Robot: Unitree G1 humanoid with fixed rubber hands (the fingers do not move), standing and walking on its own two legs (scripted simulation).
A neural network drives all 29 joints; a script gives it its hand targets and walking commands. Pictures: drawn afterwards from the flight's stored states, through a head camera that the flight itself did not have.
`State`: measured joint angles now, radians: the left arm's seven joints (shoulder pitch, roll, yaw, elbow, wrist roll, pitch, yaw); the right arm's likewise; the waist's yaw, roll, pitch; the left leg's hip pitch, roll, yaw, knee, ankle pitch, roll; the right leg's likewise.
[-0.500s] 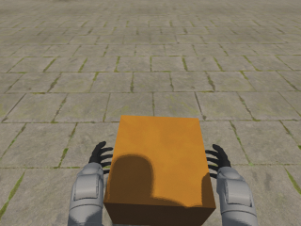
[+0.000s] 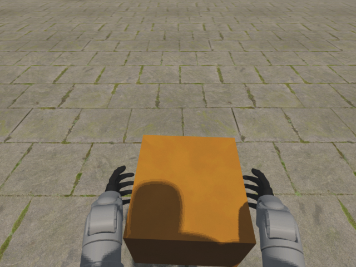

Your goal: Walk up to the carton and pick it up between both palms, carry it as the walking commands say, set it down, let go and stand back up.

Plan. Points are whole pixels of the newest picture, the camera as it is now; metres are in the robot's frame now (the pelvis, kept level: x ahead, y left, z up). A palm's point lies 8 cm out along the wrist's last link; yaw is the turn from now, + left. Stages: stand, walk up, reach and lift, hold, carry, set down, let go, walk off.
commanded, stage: hold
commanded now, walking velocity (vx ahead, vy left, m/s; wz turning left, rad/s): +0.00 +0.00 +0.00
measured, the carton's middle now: (187, 197) +0.33 +0.00 -0.04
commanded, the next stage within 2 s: carry in 0.90 s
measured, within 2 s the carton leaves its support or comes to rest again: neither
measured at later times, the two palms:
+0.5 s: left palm (113, 198) +0.28 +0.17 +0.04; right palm (264, 203) +0.27 -0.17 +0.04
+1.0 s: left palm (112, 197) +0.28 +0.17 +0.04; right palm (261, 199) +0.28 -0.16 +0.04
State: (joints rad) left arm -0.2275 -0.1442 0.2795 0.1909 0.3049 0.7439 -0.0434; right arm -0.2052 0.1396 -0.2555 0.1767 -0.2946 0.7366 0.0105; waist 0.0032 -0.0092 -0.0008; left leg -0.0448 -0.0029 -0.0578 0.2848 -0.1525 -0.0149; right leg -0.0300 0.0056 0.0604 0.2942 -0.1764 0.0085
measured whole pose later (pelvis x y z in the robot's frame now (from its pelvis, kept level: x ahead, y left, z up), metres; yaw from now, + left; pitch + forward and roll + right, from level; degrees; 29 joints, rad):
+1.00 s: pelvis +0.00 +0.00 +0.00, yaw +3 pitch -2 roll +0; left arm -0.23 -0.14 0.24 0.21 0.27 0.75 -0.02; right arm -0.17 0.12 -0.23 0.14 -0.27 0.76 -0.04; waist -0.01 0.00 -0.08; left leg -0.24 0.00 -0.03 0.58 -0.39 0.00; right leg -0.13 -0.01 0.02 0.39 -0.29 0.00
